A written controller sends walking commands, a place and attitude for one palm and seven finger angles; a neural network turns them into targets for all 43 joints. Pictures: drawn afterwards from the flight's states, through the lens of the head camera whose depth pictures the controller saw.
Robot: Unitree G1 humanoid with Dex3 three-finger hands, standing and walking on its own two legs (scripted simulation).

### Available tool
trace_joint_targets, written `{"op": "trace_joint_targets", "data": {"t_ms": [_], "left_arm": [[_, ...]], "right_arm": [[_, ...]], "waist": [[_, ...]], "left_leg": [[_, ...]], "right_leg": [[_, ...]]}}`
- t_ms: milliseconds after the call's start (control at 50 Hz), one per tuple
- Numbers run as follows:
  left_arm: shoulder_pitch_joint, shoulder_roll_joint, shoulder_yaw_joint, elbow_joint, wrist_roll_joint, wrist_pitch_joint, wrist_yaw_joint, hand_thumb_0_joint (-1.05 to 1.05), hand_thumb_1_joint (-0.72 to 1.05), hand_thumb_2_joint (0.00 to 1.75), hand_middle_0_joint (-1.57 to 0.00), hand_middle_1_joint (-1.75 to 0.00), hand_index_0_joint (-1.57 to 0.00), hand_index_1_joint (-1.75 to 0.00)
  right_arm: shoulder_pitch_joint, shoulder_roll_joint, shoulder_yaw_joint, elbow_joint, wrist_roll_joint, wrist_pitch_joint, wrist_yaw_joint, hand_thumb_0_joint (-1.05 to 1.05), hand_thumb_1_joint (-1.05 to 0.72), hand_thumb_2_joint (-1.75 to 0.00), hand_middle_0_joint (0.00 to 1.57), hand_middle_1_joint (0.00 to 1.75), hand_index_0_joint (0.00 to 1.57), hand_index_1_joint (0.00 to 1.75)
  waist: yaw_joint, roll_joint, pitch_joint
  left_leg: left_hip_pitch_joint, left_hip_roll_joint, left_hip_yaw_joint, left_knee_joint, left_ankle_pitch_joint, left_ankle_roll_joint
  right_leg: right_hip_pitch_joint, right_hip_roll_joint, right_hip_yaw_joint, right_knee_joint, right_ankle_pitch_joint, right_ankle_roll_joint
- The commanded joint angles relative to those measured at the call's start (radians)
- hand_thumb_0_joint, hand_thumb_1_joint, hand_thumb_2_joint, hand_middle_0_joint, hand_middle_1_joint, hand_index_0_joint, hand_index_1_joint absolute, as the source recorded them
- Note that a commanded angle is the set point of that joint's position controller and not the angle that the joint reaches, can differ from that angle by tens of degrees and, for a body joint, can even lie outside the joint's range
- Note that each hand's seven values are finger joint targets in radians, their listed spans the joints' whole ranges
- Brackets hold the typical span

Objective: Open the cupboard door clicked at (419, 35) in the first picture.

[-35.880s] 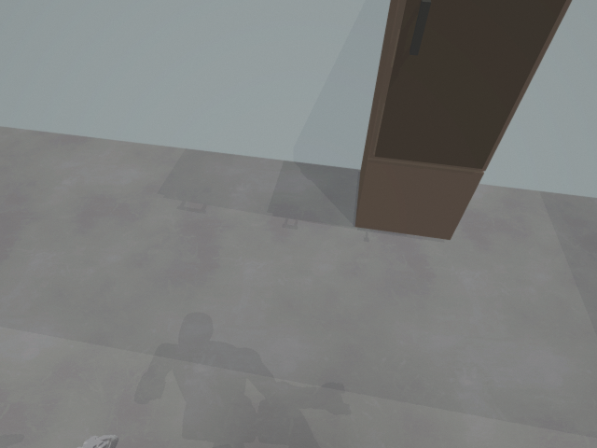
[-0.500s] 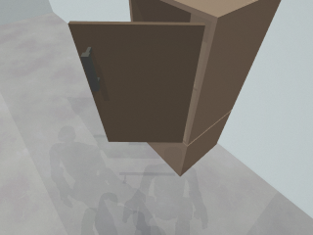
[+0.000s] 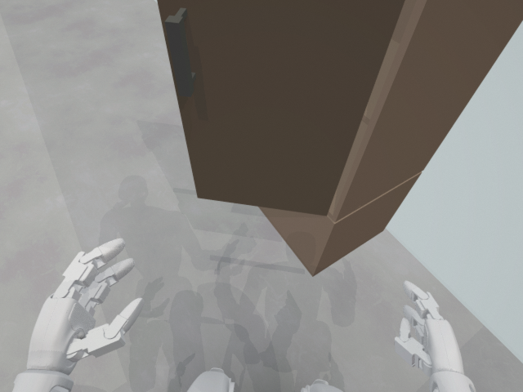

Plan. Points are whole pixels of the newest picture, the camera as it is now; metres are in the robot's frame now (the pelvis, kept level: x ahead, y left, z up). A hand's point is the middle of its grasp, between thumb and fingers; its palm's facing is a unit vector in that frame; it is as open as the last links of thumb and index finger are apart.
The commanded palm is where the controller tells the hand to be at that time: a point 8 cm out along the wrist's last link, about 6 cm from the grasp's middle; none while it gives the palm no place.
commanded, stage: raise the hand with hooked fingers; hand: left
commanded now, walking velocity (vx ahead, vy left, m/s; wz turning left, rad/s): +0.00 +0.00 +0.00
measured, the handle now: (184, 53) +0.60 +0.21 +0.18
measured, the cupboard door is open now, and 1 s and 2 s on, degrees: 49 49 49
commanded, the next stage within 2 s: move the hooked fingers beside the handle in 1.56 s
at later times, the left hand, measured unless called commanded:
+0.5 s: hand (89, 251) +0.25 +0.25 +0.12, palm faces -0.01 -1.00 -0.06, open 12.3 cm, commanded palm +0.22 +0.30 +0.13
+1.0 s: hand (52, 176) +0.30 +0.29 +0.19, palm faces +0.04 -1.00 -0.06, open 13.9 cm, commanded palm +0.27 +0.33 +0.20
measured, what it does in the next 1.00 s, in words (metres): rises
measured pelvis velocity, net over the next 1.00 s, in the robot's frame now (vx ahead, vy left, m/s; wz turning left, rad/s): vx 0.01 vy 0.02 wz -0.02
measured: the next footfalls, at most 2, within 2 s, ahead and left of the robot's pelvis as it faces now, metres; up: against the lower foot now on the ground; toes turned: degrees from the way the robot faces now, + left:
none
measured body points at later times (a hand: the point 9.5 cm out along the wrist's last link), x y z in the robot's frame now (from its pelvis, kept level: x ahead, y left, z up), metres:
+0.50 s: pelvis +0.01 +0.02 +0.03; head +0.03 +0.02 +0.48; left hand +0.24 +0.30 +0.12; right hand +0.16 -0.23 -0.04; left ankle +0.01 +0.13 -0.67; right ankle +0.02 -0.10 -0.67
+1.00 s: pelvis +0.01 +0.02 +0.06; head +0.02 +0.01 +0.51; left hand +0.29 +0.34 +0.19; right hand +0.18 -0.21 -0.02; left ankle +0.01 +0.13 -0.67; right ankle +0.02 -0.10 -0.67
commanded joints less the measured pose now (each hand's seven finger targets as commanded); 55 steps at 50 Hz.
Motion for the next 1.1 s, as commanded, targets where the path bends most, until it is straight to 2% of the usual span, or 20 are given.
{"op": "trace_joint_targets", "data": {"t_ms": [0,40,100,160,200,300,360,460,520,600,640,720,760,820,860,900,960,1000,1040,1080], "left_arm": [[-0.218,0.169,0.037,-0.215,-0.032,-0.017,-0.056,0.0,0.25,0.62,-0.25,-0.72,-0.25,-0.72],[-0.173,0.195,0.088,-0.183,-0.041,0.05,-0.067,0.0,0.2,0.6,-0.25,-0.75,-0.25,-0.75],[-0.153,0.23,0.15,-0.154,-0.066,0.128,-0.057,0.0,0.13,0.57,-0.25,-0.8,-0.25,-0.8],[-0.137,0.223,0.178,-0.183,-0.084,0.131,-0.025,0.0,0.06,0.54,-0.26,-0.84,-0.26,-0.84],[-0.157,0.22,0.177,-0.186,-0.087,0.122,-0.016,0.0,0.01,0.52,-0.26,-0.87,-0.26,-0.87],[-0.223,0.234,0.159,-0.178,-0.076,0.11,-0.023,0.0,-0.1,0.47,-0.27,-0.94,-0.27,-0.94],[-0.268,0.259,0.165,-0.197,-0.071,0.119,-0.031,0.0,-0.17,0.44,-0.28,-0.99,-0.28,-0.99],[-0.372,0.295,0.193,-0.185,-0.072,0.149,-0.026,0.0,-0.29,0.39,-0.29,-1.07,-0.29,-1.07],[-0.424,0.317,0.206,-0.174,-0.072,0.175,-0.035,0.0,-0.36,0.36,-0.29,-1.11,-0.29,-1.11],[-0.483,0.334,0.218,-0.102,-0.077,0.229,-0.06,0.0,-0.45,0.32,-0.3,-1.17,-0.3,-1.17],[-0.538,0.343,0.215,-0.104,-0.07,0.255,-0.071,0.0,-0.5,0.3,-0.3,-1.2,-0.3,-1.2],[-0.605,0.375,0.243,-0.042,-0.077,0.298,-0.093,0.0,-0.5,0.3,-0.3,-1.2,-0.3,-1.2],[-0.674,0.39,0.244,-0.054,-0.07,0.303,-0.096,0.0,-0.5,0.3,-0.3,-1.2,-0.3,-1.2],[-0.718,0.428,0.269,-0.04,-0.068,0.315,-0.103,0.0,-0.5,0.3,-0.3,-1.2,-0.3,-1.2],[-0.728,0.438,0.283,0.019,-0.069,0.33,-0.11,0.0,-0.5,0.3,-0.3,-1.2,-0.3,-1.2],[-0.769,0.459,0.289,0.042,-0.073,0.341,-0.124,0.0,-0.5,0.3,-0.3,-1.2,-0.3,-1.2],[-0.834,0.493,0.308,0.035,-0.066,0.348,-0.133,0.0,-0.5,0.3,-0.3,-1.2,-0.3,-1.2],[-0.838,0.516,0.326,0.063,-0.072,0.358,-0.143,0.0,-0.5,0.3,-0.3,-1.2,-0.3,-1.2],[-0.867,0.523,0.333,0.093,-0.073,0.366,-0.149,0.0,-0.5,0.3,-0.3,-1.2,-0.3,-1.2],[-0.817,0.475,0.299,0.157,-0.074,0.384,-0.16,0.0,-0.5,0.3,-0.3,-1.2,-0.3,-1.2]], "right_arm": [[0.028,-0.117,-0.023,-0.081,0.013,-0.055,-0.028,0.0,-0.9,-0.9,0.2,0.3,0.2,0.3],[0.019,-0.114,-0.021,-0.084,0.02,-0.053,-0.032,0.0,-0.9,-0.9,0.2,0.3,0.2,0.3],[-0.01,-0.106,-0.009,-0.097,0.02,-0.05,-0.035,0.0,-0.9,-0.9,0.2,0.3,0.2,0.3],[0.001,-0.095,-0.006,-0.1,0.016,-0.056,-0.032,0.0,-0.9,-0.9,0.2,0.3,0.2,0.3],[-0.002,-0.098,-0.003,-0.097,0.013,-0.063,-0.028,0.0,-0.9,-0.9,0.2,0.3,0.2,0.3],[0.024,-0.121,-0.002,-0.084,0.018,-0.081,-0.028,0.0,-0.9,-0.9,0.2,0.3,0.2,0.3],[0.038,-0.126,-0.001,-0.076,0.024,-0.089,-0.036,0.0,-0.9,-0.9,0.2,0.3,0.2,0.3],[0.035,-0.129,0.007,-0.063,0.027,-0.089,-0.048,0.0,-0.9,-0.9,0.2,0.3,0.2,0.3],[0.03,-0.129,0.013,-0.061,0.028,-0.087,-0.051,0.0,-0.9,-0.9,0.2,0.3,0.2,0.3],[0.024,-0.134,0.021,-0.058,0.031,-0.08,-0.057,0.0,-0.9,-0.9,0.2,0.3,0.2,0.3],[0.017,-0.131,0.025,-0.059,0.034,-0.075,-0.059,0.0,-0.9,-0.9,0.2,0.3,0.2,0.3],[0.009,-0.134,0.033,-0.058,0.036,-0.063,-0.066,0.0,-0.9,-0.9,0.2,0.3,0.2,0.3],[0.002,-0.13,0.036,-0.056,0.037,-0.061,-0.07,0.0,-0.9,-0.9,0.2,0.3,0.2,0.3],[-0.001,-0.128,0.042,-0.053,0.035,-0.06,-0.073,0.0,-0.9,-0.9,0.2,0.3,0.2,0.3],[0.003,-0.132,0.043,-0.047,0.036,-0.055,-0.078,0.0,-0.9,-0.9,0.2,0.3,0.2,0.3],[-0.001,-0.133,0.046,-0.045,0.039,-0.051,-0.08,0.0,-0.9,-0.9,0.2,0.3,0.2,0.3],[-0.006,-0.131,0.046,-0.047,0.04,-0.05,-0.082,0.0,-0.9,-0.9,0.2,0.3,0.2,0.3],[0.002,-0.134,0.046,-0.044,0.037,-0.048,-0.082,0.0,-0.9,-0.9,0.2,0.3,0.2,0.3],[0.003,-0.135,0.044,-0.041,0.042,-0.043,-0.082,0.0,-0.9,-0.9,0.2,0.3,0.2,0.3],[0.008,-0.136,0.04,-0.04,0.045,-0.039,-0.078,0.0,-0.9,-0.9,0.2,0.3,0.2,0.3]], "waist": [[-0.092,0.089,-0.16],[-0.065,0.057,-0.203],[-0.024,0.048,-0.196],[-0.014,-0.007,-0.214],[-0.012,0.001,-0.183],[-0.034,0.012,-0.135],[-0.036,0.066,-0.149],[-0.034,0.092,-0.133],[-0.027,0.115,-0.134],[-0.022,0.079,-0.094],[-0.026,0.117,-0.108],[-0.026,0.059,-0.09],[-0.028,0.1,-0.097],[-0.025,0.113,-0.121],[-0.027,0.056,-0.106],[-0.023,0.062,-0.088],[-0.023,0.114,-0.137],[-0.017,0.064,-0.139],[-0.019,0.065,-0.142],[-0.022,0.058,-0.108]], "left_leg": [[0.1,-0.037,0.005,-0.165,0.269,0.047],[0.105,-0.039,0.009,-0.198,0.275,0.045],[0.12,-0.042,0.004,-0.249,0.294,0.039],[0.136,-0.04,0.006,-0.283,0.319,0.036],[0.15,-0.04,0.005,-0.3,0.333,0.035],[0.182,-0.037,0.008,-0.336,0.298,0.036],[0.232,-0.036,0.009,-0.361,0.299,0.035],[0.288,-0.035,0.002,-0.408,0.304,0.033],[0.334,-0.033,0.0,-0.428,0.366,0.031],[0.35,-0.033,-0.003,-0.457,0.372,0.03],[0.38,-0.034,0.0,-0.471,0.384,0.03],[0.39,-0.034,0.002,-0.49,0.378,0.035],[0.415,-0.033,-0.002,-0.503,0.377,0.032],[0.447,-0.036,0.002,-0.512,0.388,0.036],[0.434,-0.034,0.0,-0.522,0.387,0.037],[0.439,-0.037,0.004,-0.528,0.383,0.038],[0.479,-0.039,0.006,-0.536,0.421,0.039],[0.481,-0.038,0.009,-0.535,0.446,0.042],[0.481,-0.041,0.014,-0.544,0.447,0.044],[0.469,-0.041,0.02,-0.546,0.428,0.043]], "right_leg": [[0.142,0.035,0.104,-0.209,0.211,0.01],[0.201,0.025,0.104,-0.238,0.209,0.018],[0.255,0.027,0.084,-0.254,0.215,0.015],[0.294,0.022,0.072,-0.271,0.241,0.024],[0.295,0.029,0.062,-0.272,0.259,0.018],[0.275,0.029,0.058,-0.304,0.217,0.017],[0.286,0.027,0.055,-0.324,0.222,0.017],[0.319,0.03,0.047,-0.353,0.232,0.013],[0.356,0.034,0.042,-0.365,0.302,0.007],[0.383,0.039,0.041,-0.395,0.323,0.006],[0.391,0.036,0.043,-0.407,0.337,0.007],[0.415,0.039,0.048,-0.439,0.342,0.009],[0.418,0.037,0.046,-0.448,0.333,0.007],[0.444,0.036,0.055,-0.469,0.348,0.006],[0.451,0.037,0.052,-0.478,0.351,0.009],[0.465,0.037,0.06,-0.493,0.35,0.006],[0.484,0.032,0.062,-0.499,0.388,0.006],[0.51,0.034,0.067,-0.506,0.424,0.007],[0.51,0.031,0.067,-0.511,0.435,0.01],[0.486,0.028,0.067,-0.517,0.42,0.011]]}}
